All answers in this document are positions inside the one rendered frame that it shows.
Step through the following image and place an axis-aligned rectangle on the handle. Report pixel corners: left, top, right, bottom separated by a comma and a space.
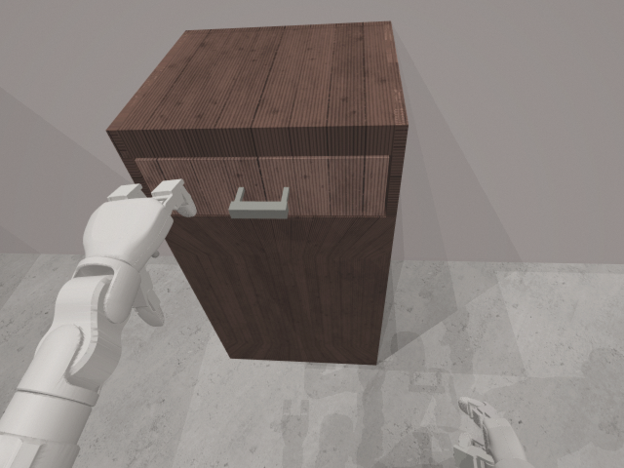
228, 187, 290, 219

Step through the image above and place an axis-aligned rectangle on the robot left hand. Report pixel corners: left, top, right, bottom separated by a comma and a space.
83, 179, 197, 327

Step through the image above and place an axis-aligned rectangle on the drawer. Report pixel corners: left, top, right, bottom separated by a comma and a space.
135, 155, 389, 215

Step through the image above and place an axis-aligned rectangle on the robot left forearm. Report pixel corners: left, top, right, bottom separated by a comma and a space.
0, 256, 141, 468

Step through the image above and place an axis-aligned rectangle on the cabinet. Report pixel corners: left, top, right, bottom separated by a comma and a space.
106, 21, 409, 366

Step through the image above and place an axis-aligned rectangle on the robot right hand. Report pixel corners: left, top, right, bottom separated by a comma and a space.
453, 397, 528, 468

